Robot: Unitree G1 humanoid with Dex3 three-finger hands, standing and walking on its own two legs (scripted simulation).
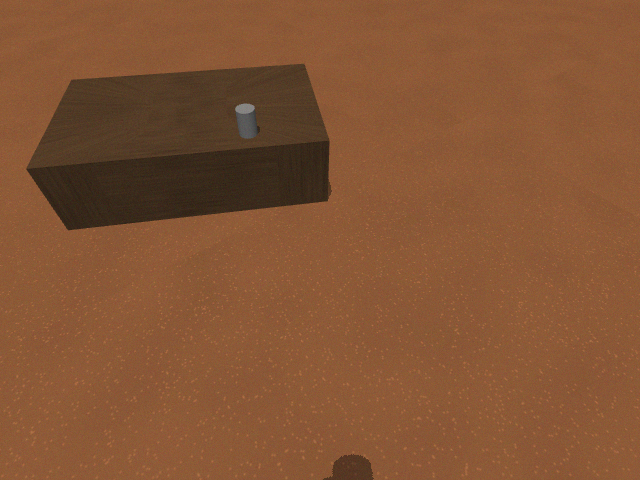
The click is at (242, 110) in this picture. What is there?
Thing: squat round
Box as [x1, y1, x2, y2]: [235, 104, 257, 138]
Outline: 240,104 235,108 239,134 242,137 249,138 256,135 257,133 254,107 251,104
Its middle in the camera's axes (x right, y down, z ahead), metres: -0.29 -0.48 +1.58
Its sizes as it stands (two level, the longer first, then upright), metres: 0.076 0.076 0.111
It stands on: a support 0.33 m high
